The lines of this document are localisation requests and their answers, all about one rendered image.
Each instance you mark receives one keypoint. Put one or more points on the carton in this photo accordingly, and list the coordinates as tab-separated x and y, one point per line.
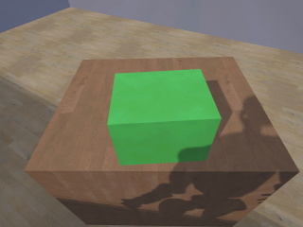
162	117

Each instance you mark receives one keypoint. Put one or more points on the pedestal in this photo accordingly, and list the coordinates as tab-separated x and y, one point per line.
76	161

